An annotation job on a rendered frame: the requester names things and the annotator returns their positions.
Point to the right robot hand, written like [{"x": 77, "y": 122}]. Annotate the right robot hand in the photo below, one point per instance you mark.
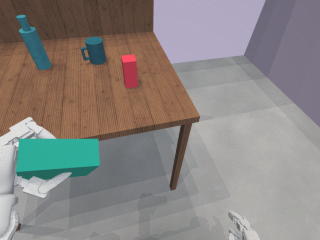
[{"x": 243, "y": 226}]

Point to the left robot hand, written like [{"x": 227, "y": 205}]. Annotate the left robot hand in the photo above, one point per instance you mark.
[{"x": 9, "y": 145}]

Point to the left robot forearm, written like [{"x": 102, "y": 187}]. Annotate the left robot forearm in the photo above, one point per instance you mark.
[{"x": 9, "y": 217}]

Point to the table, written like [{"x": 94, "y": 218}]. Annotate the table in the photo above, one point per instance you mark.
[{"x": 75, "y": 99}]

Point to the sponge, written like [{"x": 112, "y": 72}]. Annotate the sponge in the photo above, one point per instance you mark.
[{"x": 46, "y": 158}]

